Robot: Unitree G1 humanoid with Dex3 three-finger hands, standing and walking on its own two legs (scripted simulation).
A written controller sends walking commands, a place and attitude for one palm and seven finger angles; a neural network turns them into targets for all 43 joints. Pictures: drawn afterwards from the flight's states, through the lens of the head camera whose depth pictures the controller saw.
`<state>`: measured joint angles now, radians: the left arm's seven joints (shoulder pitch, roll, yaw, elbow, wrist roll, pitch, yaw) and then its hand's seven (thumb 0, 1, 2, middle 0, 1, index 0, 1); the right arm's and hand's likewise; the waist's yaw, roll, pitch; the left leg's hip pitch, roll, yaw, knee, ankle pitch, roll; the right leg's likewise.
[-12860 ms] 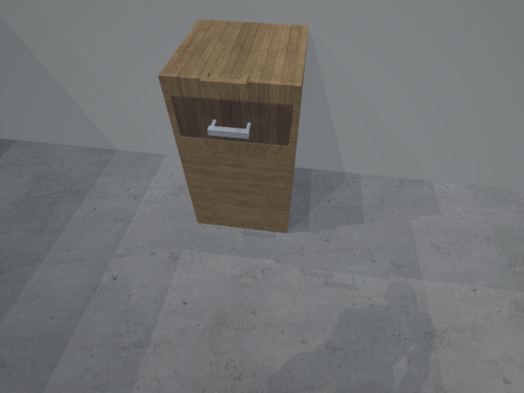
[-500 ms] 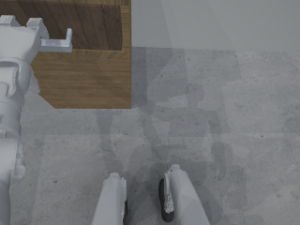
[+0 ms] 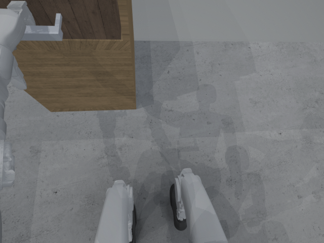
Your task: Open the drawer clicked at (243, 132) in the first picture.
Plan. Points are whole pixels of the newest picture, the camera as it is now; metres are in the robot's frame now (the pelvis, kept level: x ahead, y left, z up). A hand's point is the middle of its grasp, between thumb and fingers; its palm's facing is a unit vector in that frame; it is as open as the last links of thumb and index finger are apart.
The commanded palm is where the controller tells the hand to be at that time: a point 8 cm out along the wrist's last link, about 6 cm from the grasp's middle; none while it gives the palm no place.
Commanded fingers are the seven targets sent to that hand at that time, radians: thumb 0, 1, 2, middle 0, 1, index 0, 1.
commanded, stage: lift the fingers back up to retry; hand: left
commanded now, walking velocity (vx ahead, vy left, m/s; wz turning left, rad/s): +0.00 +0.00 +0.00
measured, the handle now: (30, 25) +0.62 +0.27 +0.03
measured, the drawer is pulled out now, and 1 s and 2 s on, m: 0.00 0.00 0.00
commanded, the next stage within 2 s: re-aim the fingers above the handle in 0.88 s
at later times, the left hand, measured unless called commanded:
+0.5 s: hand (30, 39) +0.56 +0.25 +0.05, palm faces -0.11 -0.03 -0.99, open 13.9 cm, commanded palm +0.56 +0.24 +0.10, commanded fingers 0.00 -0.50 0.30 -0.30 -1.20 -0.30 -1.20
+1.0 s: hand (7, 33) +0.55 +0.28 +0.07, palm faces -0.18 -0.03 -0.98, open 13.9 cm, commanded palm +0.56 +0.26 +0.13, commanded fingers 0.00 -0.50 0.30 -0.30 -1.20 -0.30 -1.20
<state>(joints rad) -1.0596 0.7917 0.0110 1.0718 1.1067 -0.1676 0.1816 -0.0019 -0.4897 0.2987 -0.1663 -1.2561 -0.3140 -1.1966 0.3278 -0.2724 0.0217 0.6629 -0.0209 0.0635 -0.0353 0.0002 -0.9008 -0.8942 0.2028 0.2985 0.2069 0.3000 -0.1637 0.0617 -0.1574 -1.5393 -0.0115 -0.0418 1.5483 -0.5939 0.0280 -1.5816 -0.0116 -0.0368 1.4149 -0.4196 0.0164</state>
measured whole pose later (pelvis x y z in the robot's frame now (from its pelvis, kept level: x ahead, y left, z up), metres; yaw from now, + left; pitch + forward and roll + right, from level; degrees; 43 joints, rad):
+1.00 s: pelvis +0.06 +0.00 +0.09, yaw +0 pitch +29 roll -3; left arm -0.85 0.69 0.06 1.07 1.09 -0.24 0.22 0.00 -0.49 0.30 -0.32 -1.20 -0.32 -1.20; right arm 0.31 -0.28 -0.02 0.68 -0.04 0.11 -0.04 0.00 -0.90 -0.89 0.20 0.30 0.21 0.30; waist -0.13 0.04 -0.15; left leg -1.13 0.01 -0.03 1.18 -0.56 0.02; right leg -1.19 0.01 -0.03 1.08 -0.40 0.01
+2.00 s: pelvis +0.05 -0.01 +0.08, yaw +1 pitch +28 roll -3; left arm -0.86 0.63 0.04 1.04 1.12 -0.23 0.35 0.00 -0.49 0.30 -0.33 -1.20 -0.32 -1.20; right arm 0.28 -0.27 -0.01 0.73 -0.05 0.09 -0.04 0.00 -0.90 -0.89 0.20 0.30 0.21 0.30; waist -0.15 0.04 -0.17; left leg -1.15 0.00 -0.05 1.20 -0.54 0.01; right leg -1.20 0.00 -0.04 1.09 -0.39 0.01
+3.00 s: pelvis +0.04 +0.00 +0.07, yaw +0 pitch +29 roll -3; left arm -0.93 0.68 0.06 1.11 1.15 -0.17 0.40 0.00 -0.49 0.30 -0.36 -1.23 -0.34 -1.26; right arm 0.29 -0.30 0.01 0.67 -0.04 0.12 -0.01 0.00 -0.90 -0.89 0.20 0.30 0.21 0.30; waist -0.15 0.06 -0.14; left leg -1.20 0.00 -0.02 1.25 -0.56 0.03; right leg -1.26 0.01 -0.01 1.14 -0.39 0.02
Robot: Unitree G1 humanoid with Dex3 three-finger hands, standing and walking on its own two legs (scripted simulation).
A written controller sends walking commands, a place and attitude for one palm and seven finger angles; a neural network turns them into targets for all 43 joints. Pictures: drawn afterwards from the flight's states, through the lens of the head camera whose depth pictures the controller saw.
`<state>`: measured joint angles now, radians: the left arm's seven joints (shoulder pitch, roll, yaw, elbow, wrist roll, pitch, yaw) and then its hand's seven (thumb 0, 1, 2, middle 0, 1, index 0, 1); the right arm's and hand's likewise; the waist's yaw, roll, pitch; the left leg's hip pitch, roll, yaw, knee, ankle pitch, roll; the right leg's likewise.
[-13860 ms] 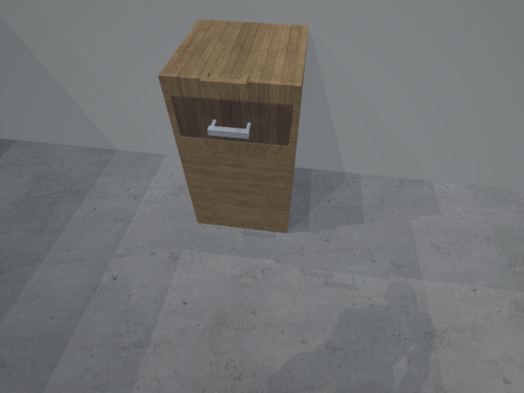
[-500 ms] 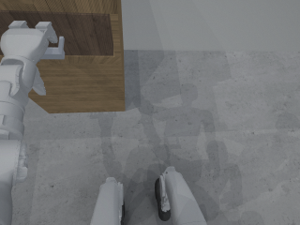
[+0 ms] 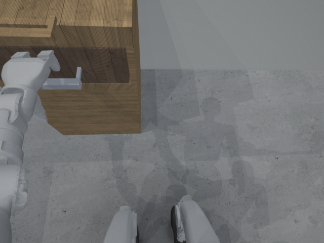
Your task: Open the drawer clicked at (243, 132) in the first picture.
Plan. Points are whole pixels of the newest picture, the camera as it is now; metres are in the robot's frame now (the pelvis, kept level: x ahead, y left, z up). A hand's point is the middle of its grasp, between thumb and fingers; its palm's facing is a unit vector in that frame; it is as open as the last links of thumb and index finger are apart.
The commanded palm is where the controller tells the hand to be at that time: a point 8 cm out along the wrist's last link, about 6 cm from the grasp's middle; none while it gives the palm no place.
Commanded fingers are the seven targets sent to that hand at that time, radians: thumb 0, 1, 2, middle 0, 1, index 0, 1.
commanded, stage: re-aim the fingers above the handle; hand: left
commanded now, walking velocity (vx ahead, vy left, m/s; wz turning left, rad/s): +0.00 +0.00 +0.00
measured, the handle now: (56, 77) +0.56 +0.27 -0.06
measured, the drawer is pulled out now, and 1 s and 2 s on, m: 0.00 0.00 0.00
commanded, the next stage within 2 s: lower the fingers behind the handle in 2.00 s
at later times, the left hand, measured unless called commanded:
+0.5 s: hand (50, 87) +0.49 +0.25 +0.00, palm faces -0.15 -0.03 -0.99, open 13.9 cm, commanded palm +0.49 +0.25 +0.04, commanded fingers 0.00 -0.50 0.30 -0.30 -1.20 -0.30 -1.20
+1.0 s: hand (48, 82) +0.49 +0.25 +0.01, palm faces -0.01 -0.05 -1.00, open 13.9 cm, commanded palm +0.49 +0.26 +0.04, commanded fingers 0.00 -0.50 0.30 -0.30 -1.20 -0.30 -1.20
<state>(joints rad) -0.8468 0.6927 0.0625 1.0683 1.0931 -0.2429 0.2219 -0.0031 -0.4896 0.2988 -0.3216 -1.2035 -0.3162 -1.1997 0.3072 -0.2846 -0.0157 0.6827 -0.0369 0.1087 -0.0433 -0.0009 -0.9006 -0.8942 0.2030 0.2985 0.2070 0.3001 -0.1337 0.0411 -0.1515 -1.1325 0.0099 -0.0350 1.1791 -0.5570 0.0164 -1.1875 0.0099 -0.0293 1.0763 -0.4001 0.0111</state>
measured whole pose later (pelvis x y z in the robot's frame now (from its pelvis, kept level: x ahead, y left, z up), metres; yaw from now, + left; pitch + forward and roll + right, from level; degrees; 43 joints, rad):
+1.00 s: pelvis -0.01 +0.00 +0.00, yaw +1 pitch +28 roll -3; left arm -0.86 0.63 0.04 1.04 1.12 -0.23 0.35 0.00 -0.49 0.30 -0.33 -1.20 -0.32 -1.20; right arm 0.28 -0.27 -0.01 0.73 -0.05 0.09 -0.04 0.00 -0.90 -0.89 0.20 0.30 0.21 0.30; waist -0.15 0.04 -0.17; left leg -1.15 0.00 -0.05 1.20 -0.54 0.01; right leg -1.20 0.00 -0.04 1.09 -0.39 0.01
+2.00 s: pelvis -0.02 +0.01 -0.02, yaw +0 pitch +29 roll -3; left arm -0.93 0.68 0.06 1.11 1.15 -0.17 0.40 0.00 -0.49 0.30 -0.36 -1.23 -0.34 -1.26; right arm 0.29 -0.30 0.01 0.67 -0.04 0.12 -0.01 0.00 -0.90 -0.89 0.20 0.30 0.21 0.30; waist -0.15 0.06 -0.14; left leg -1.20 0.00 -0.02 1.25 -0.56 0.03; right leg -1.26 0.01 -0.01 1.14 -0.39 0.02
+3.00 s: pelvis -0.03 +0.00 -0.05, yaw +0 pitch +33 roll -4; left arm -0.95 0.72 0.06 1.09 1.14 -0.20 0.34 0.00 -0.49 0.30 -0.28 -1.25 -0.31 -1.20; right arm 0.28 -0.28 0.01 0.68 -0.05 0.09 -0.01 0.00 -0.90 -0.89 0.20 0.30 0.21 0.30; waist -0.14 0.05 -0.16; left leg -1.38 0.00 -0.04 1.42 -0.61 0.02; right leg -1.43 0.00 -0.03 1.30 -0.43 0.02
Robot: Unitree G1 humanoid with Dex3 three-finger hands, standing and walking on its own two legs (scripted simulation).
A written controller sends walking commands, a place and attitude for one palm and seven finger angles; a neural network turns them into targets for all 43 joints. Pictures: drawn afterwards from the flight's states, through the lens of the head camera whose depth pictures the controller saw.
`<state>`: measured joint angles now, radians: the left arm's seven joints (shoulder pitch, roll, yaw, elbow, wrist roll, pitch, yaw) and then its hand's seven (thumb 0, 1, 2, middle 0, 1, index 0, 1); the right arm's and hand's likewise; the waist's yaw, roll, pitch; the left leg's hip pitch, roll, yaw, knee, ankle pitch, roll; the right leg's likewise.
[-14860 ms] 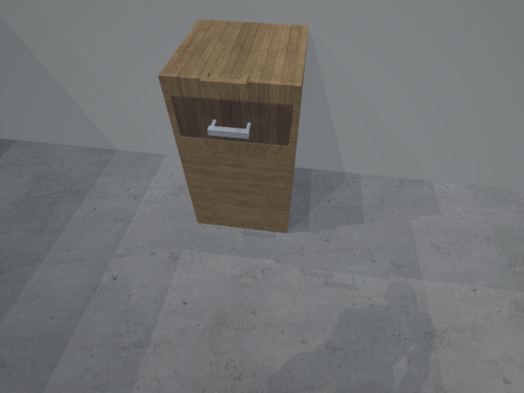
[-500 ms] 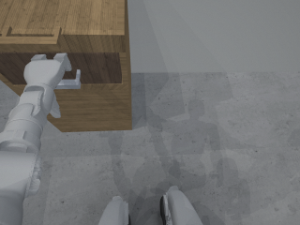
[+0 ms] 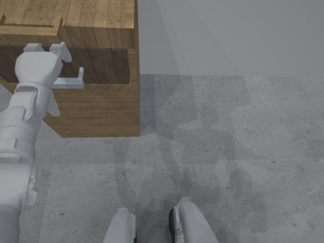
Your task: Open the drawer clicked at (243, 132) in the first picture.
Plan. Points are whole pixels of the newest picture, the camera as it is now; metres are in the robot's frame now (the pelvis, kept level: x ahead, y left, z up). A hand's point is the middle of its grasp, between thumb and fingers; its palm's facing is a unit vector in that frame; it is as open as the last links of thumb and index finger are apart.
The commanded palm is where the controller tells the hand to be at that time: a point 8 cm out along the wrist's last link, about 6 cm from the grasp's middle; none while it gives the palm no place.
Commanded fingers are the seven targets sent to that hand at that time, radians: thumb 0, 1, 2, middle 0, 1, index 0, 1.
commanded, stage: re-aim the fingers above the handle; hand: left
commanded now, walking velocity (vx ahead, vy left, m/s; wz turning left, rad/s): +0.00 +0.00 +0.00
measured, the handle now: (59, 76) +0.57 +0.26 -0.06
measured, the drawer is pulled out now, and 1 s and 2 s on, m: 0.00 0.00 0.00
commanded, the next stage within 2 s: lower the fingers behind the handle in 1.00 s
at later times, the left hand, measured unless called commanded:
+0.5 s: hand (43, 75) +0.53 +0.27 +0.01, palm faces +0.06 -0.04 -1.00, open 13.8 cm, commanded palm +0.51 +0.27 +0.05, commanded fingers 0.00 -0.50 0.30 -0.30 -1.20 -0.30 -1.20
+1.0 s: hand (45, 77) +0.52 +0.26 +0.01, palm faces +0.01 +0.03 -1.00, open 13.6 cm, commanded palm +0.51 +0.27 +0.04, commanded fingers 0.00 -0.50 0.30 -0.30 -1.20 -0.30 -1.20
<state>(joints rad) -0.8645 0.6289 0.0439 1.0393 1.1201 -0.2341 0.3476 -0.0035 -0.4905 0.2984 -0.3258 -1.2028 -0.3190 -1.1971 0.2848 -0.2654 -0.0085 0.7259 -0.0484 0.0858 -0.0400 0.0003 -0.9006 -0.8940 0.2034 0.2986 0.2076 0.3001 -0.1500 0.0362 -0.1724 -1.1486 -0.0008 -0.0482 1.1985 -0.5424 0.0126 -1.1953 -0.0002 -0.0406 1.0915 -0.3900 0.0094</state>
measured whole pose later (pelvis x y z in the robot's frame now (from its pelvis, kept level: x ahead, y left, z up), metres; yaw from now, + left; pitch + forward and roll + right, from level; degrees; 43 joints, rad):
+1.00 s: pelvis -0.01 +0.01 -0.01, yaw -1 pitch +29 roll -3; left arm -0.93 0.68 0.06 1.11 1.15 -0.17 0.40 0.00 -0.49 0.30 -0.36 -1.23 -0.34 -1.26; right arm 0.29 -0.30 0.01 0.67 -0.04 0.12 -0.01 0.00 -0.90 -0.89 0.20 0.30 0.21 0.30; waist -0.15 0.06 -0.14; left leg -1.20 0.00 -0.02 1.25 -0.56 0.03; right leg -1.26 0.01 -0.01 1.14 -0.39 0.02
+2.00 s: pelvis -0.02 +0.00 -0.05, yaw -1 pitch +33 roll -4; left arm -0.95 0.72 0.06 1.09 1.14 -0.20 0.34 0.00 -0.49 0.30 -0.28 -1.25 -0.31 -1.20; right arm 0.28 -0.28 0.01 0.68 -0.05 0.09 -0.01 0.00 -0.90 -0.89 0.20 0.30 0.21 0.30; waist -0.14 0.05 -0.16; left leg -1.38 0.00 -0.04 1.42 -0.61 0.02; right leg -1.43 0.00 -0.03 1.30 -0.43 0.02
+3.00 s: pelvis -0.05 +0.00 -0.08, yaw -1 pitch +33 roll -4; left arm -1.06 0.81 0.05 1.06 1.11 -0.17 0.17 0.00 -0.49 0.30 -0.27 -1.31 -0.31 -1.20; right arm 0.29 -0.28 0.04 0.64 -0.01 0.06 -0.05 0.00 -0.90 -0.89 0.20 0.30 0.21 0.30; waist -0.18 0.06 -0.13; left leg -1.51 -0.01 -0.04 1.52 -0.59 0.02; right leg -1.56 0.00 -0.03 1.39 -0.41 0.02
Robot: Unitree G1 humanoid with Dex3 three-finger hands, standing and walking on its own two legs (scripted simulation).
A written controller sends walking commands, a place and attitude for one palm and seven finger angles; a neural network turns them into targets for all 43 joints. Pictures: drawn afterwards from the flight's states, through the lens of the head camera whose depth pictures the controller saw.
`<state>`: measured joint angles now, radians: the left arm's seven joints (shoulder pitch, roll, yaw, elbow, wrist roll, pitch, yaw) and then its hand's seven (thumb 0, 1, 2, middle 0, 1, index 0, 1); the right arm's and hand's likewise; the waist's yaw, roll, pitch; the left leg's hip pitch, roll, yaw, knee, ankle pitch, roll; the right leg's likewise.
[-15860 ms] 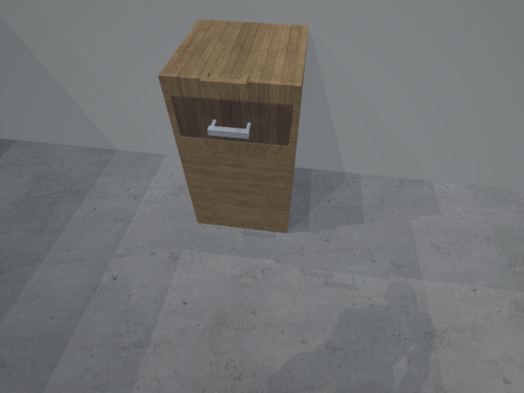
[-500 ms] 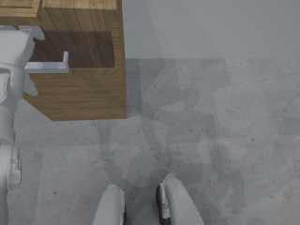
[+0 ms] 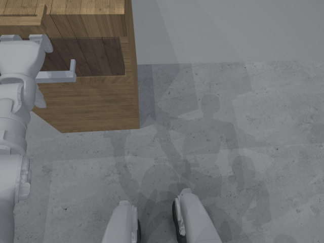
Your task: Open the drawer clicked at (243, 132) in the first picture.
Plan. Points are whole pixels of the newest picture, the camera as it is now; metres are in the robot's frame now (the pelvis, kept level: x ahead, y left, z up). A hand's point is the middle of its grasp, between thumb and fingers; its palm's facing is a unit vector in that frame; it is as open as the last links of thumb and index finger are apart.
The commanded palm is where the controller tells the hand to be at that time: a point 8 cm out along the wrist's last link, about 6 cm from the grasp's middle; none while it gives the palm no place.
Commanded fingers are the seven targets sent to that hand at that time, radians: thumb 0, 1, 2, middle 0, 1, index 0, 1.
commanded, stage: lower the fingers behind the handle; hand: left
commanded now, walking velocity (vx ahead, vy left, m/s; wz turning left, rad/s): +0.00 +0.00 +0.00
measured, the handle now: (50, 70) +0.58 +0.27 -0.04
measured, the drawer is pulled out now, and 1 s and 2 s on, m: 0.00 0.00 0.00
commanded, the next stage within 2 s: lift the fingers back up to retry in 1.70 s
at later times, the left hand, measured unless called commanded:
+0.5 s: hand (40, 86) +0.52 +0.28 -0.03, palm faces -0.10 +0.03 -0.99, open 13.9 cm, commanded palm +0.51 +0.27 +0.03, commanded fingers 0.00 -0.50 0.30 -0.30 -1.20 -0.30 -1.20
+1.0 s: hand (39, 87) +0.51 +0.29 -0.03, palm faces -0.05 +0.02 -1.00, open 13.9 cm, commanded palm +0.51 +0.26 -0.01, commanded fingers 0.00 -0.50 0.30 -0.30 -1.20 -0.30 -1.20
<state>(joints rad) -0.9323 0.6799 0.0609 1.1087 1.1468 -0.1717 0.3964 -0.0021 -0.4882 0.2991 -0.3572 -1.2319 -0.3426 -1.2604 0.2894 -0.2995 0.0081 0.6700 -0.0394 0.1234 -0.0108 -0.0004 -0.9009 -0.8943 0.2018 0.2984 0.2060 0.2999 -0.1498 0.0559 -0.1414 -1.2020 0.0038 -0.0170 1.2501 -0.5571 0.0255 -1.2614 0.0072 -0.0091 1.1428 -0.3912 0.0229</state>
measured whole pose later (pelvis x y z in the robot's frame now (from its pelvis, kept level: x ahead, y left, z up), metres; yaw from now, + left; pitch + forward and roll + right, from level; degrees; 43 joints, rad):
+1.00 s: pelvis -0.01 +0.00 -0.04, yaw +0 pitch +33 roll -4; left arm -0.95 0.72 0.06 1.09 1.14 -0.20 0.34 0.00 -0.49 0.30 -0.28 -1.25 -0.31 -1.20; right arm 0.28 -0.28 0.01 0.68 -0.05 0.09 -0.01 0.00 -0.90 -0.89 0.20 0.30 0.21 0.30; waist -0.14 0.05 -0.16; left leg -1.38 0.00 -0.04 1.42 -0.61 0.02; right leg -1.43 0.00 -0.03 1.30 -0.43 0.02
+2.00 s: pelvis -0.04 -0.01 -0.07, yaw +0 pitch +33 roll -4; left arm -1.06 0.81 0.05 1.06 1.11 -0.17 0.17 0.00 -0.49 0.30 -0.27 -1.31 -0.31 -1.20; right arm 0.29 -0.28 0.04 0.64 -0.01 0.06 -0.05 0.00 -0.90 -0.89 0.20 0.30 0.21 0.30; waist -0.18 0.06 -0.13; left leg -1.51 -0.01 -0.04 1.52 -0.59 0.02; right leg -1.56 0.00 -0.03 1.39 -0.41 0.02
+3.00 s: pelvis +0.01 +0.00 +0.01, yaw +1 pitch +29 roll -3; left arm -0.83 0.64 0.04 1.04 1.10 -0.11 0.32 0.00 -0.49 0.30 -0.32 -1.20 -0.31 -1.20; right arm 0.27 -0.26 -0.03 0.71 -0.05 0.12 -0.01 0.00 -0.90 -0.89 0.20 0.30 0.21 0.30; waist -0.10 0.06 -0.13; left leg -1.14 0.00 -0.03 1.20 -0.56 0.02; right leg -1.19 0.01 -0.02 1.09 -0.40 0.02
